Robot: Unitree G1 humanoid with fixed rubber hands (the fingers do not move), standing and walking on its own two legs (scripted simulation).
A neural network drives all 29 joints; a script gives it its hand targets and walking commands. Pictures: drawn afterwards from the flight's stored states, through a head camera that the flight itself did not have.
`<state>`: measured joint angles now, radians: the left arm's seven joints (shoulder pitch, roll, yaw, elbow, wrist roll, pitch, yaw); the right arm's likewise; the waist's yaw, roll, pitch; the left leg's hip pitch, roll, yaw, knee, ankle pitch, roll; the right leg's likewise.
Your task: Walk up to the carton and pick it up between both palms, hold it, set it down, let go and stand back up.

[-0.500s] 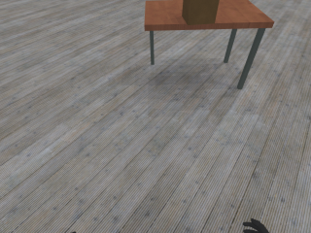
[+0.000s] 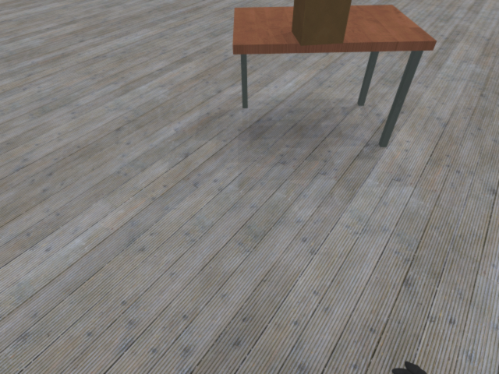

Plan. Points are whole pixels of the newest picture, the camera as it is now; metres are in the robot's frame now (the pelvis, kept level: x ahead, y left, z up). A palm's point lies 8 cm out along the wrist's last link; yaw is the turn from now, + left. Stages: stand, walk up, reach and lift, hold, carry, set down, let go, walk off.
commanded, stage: stand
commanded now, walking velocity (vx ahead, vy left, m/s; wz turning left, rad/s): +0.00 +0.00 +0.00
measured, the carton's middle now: (320, 9) +1.69 -0.26 +0.04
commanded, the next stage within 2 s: walk up in 0.18 s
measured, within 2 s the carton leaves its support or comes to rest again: neither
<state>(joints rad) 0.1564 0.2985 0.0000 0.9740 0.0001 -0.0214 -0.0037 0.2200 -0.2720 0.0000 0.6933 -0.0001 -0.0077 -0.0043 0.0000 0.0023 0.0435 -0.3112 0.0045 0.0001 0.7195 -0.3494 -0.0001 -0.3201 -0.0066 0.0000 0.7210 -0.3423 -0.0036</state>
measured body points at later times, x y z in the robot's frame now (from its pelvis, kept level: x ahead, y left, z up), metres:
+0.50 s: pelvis +0.01 +0.00 +0.00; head +0.01 +0.00 +0.45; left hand +0.11 +0.29 -0.12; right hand +0.12 -0.27 -0.10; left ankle +0.02 +0.12 -0.71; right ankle +0.02 -0.12 -0.69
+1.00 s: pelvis +0.15 -0.13 +0.02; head +0.15 -0.17 +0.47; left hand +0.17 +0.20 -0.06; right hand +0.26 -0.42 -0.10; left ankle +0.18 +0.04 -0.63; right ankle +0.11 -0.16 -0.72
